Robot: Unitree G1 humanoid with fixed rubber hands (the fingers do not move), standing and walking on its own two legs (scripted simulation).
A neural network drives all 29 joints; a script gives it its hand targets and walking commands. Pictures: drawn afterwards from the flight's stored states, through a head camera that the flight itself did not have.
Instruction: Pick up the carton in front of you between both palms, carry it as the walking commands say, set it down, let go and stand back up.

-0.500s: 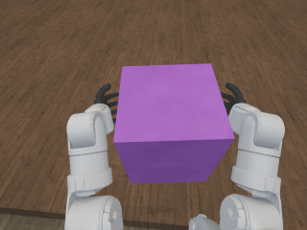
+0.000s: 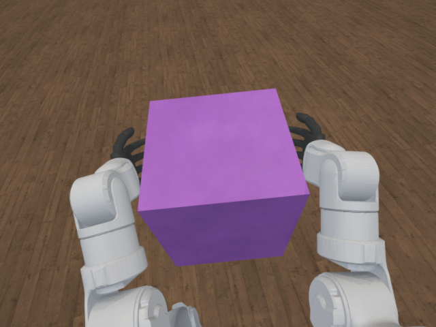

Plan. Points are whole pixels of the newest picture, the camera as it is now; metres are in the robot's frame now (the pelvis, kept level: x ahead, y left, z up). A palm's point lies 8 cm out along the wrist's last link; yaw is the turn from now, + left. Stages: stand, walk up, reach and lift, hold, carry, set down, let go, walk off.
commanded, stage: carry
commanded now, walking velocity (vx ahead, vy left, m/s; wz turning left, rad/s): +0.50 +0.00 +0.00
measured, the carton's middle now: (221, 185) +0.36 -0.03 +0.09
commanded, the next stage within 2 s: none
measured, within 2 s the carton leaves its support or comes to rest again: neither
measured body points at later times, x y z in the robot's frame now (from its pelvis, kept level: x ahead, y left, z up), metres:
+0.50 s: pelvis +0.31 -0.01 +0.10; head +0.28 -0.01 +0.55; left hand +0.66 +0.15 +0.28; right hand +0.66 -0.16 +0.28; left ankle +0.15 +0.08 -0.63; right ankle +0.46 -0.11 -0.61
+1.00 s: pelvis +0.62 +0.00 +0.11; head +0.62 -0.01 +0.56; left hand +0.90 +0.16 +0.20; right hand +0.90 -0.15 +0.20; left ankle +0.75 +0.11 -0.61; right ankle +0.47 -0.10 -0.63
